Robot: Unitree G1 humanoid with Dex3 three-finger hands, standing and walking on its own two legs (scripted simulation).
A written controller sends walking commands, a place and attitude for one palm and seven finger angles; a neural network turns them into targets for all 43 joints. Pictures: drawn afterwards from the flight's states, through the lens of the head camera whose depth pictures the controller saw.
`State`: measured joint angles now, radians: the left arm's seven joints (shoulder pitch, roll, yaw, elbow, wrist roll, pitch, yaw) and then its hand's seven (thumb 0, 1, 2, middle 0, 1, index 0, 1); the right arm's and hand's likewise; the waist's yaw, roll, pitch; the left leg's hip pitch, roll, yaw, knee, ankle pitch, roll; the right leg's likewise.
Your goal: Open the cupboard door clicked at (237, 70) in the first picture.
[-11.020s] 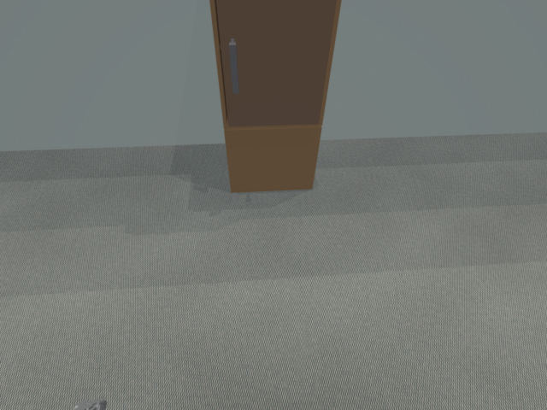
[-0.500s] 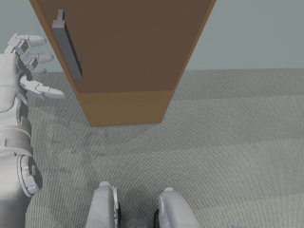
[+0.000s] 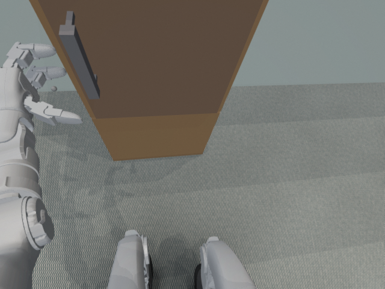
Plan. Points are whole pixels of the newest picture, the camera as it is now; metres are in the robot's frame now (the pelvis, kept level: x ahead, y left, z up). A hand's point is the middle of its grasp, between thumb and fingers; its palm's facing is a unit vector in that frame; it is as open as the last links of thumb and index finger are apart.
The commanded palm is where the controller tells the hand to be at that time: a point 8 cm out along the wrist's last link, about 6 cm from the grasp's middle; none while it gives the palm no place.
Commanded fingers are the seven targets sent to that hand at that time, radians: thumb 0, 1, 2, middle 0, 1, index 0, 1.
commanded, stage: slide the fingers in behind the handle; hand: left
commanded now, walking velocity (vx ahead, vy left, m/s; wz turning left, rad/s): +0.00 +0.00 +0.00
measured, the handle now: (83, 60) +0.56 +0.20 +0.06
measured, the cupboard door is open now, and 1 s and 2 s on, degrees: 0 0 0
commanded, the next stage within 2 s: close the thumb around the handle in 1.42 s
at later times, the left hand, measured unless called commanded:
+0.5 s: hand (80, 88) +0.49 +0.20 +0.05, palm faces +0.08 -1.00 -0.03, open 14.0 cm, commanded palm +0.47 +0.23 +0.05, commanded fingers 0.00 -0.50 0.30 -0.30 -1.20 -0.30 -1.20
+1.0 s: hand (93, 86) +0.50 +0.18 +0.05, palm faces +0.09 -1.00 -0.02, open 14.0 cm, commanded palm +0.47 +0.21 +0.05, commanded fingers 0.00 -0.50 0.30 -0.30 -1.20 -0.30 -1.20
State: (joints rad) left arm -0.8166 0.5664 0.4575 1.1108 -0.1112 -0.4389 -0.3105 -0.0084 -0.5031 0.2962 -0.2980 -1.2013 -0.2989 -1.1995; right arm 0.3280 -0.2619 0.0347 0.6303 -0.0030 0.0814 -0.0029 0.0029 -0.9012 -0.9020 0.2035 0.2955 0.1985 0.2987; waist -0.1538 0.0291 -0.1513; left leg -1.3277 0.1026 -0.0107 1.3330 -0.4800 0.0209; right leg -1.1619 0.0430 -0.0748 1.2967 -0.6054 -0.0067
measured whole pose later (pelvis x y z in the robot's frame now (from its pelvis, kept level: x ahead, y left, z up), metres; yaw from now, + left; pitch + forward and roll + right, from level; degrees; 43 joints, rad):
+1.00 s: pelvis +0.01 -0.01 +0.00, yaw +1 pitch +27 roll -4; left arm -0.82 0.41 0.36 1.09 -0.07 -0.50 -0.13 -0.01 -0.50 0.30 -0.30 -1.20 -0.30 -1.20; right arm 0.33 -0.25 0.01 0.64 -0.03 0.10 0.03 0.00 -0.90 -0.90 0.20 0.30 0.20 0.30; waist -0.16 0.04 -0.16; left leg -1.31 0.09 -0.01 1.32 -0.48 0.01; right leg -1.15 0.04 -0.07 1.30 -0.62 -0.02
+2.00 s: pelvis +0.01 +0.00 +0.00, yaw +1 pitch +27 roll -4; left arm -0.83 0.39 0.34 1.12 -0.07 -0.51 -0.09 0.00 0.37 0.67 -0.36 -1.29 -0.35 -1.29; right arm 0.32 -0.24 0.01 0.64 -0.03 0.11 0.04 0.00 -0.90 -0.90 0.20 0.30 0.20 0.30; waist -0.16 0.04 -0.17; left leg -1.31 0.09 0.00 1.32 -0.48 0.02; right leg -1.15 0.03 -0.06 1.30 -0.62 -0.01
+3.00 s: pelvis +0.03 -0.02 +0.03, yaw +4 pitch +22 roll -1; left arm -0.10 -0.11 -0.05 0.41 0.08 -0.47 0.54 0.04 0.69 0.78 -0.27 -1.30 -0.31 -1.29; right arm 0.19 -0.19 -0.02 0.56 -0.09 0.06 0.08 0.01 -0.90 -0.90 0.20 0.29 0.19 0.30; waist -0.03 0.01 -0.21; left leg -1.10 0.06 0.00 1.21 -0.49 -0.01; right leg -0.96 0.01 -0.06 1.23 -0.65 -0.03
